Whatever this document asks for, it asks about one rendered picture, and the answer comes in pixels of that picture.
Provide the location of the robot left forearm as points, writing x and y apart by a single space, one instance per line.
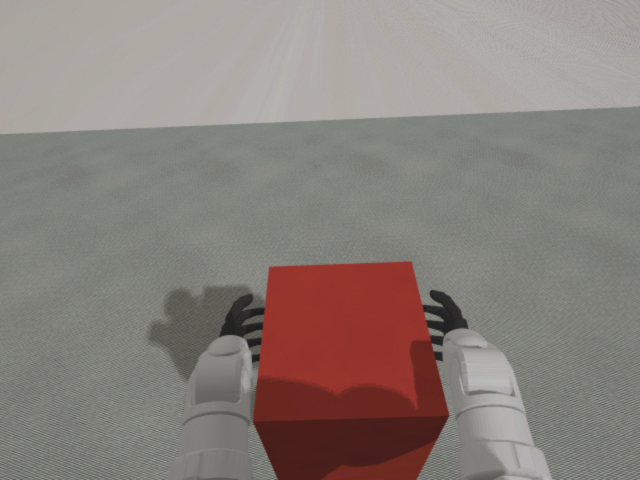
216 417

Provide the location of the left robot hand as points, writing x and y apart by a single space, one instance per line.
235 319

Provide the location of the robot right forearm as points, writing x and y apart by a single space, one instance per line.
496 442

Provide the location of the right robot hand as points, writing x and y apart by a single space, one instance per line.
450 313

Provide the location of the carton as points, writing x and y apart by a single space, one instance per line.
348 386

